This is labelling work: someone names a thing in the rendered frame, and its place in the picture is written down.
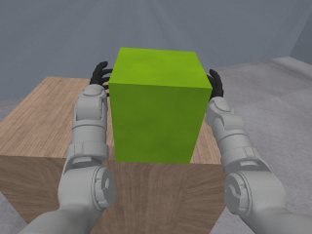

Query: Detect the robot right hand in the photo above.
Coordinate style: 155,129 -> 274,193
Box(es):
207,69 -> 224,102

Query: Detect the pedestal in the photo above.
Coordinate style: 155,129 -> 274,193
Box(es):
0,76 -> 228,234

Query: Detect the robot left upper arm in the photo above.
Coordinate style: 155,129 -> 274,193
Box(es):
18,165 -> 117,234

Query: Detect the left robot forearm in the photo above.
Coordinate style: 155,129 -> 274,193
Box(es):
58,84 -> 109,203

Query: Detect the robot right upper arm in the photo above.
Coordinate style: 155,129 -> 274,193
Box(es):
223,171 -> 312,234

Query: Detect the carton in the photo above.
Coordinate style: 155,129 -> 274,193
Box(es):
108,47 -> 213,164

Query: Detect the robot left hand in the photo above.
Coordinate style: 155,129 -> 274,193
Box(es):
89,61 -> 113,97

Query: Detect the right robot forearm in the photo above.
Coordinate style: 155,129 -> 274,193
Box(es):
205,97 -> 287,204

